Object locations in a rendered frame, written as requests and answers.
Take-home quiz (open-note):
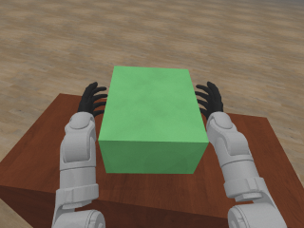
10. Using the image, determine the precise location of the right robot hand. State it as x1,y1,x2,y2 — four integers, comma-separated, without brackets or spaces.
195,81,224,121

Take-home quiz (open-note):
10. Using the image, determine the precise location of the pedestal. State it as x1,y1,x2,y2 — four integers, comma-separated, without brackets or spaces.
0,93,304,228

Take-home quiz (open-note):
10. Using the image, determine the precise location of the robot right forearm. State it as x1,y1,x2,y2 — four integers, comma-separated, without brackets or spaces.
206,111,288,228

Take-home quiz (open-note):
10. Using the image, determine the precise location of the carton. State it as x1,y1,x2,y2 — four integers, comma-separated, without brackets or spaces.
98,66,209,174

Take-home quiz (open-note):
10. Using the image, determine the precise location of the robot left upper arm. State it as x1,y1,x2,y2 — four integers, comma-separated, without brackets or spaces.
53,209,105,228

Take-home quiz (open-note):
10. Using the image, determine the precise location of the left robot hand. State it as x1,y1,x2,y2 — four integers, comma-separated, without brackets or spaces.
77,82,108,118

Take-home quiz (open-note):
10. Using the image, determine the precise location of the robot left forearm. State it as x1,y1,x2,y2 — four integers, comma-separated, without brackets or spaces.
51,111,99,228

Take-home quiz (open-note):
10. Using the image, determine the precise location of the robot right upper arm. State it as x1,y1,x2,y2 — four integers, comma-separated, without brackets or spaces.
227,202,286,228

